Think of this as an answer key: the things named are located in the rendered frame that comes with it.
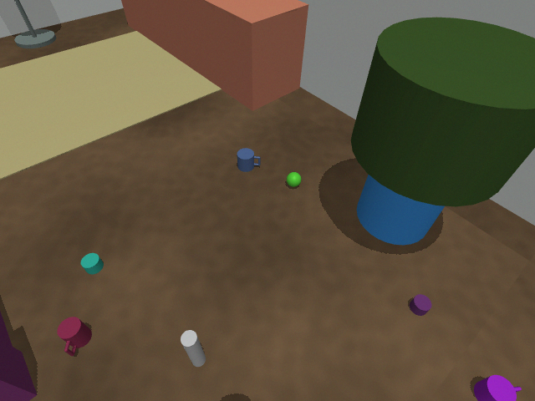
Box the potted plant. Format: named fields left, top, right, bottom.
left=351, top=18, right=535, bottom=245

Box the sofa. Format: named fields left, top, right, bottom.
left=0, top=312, right=37, bottom=401

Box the floor lamp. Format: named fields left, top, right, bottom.
left=14, top=0, right=56, bottom=48

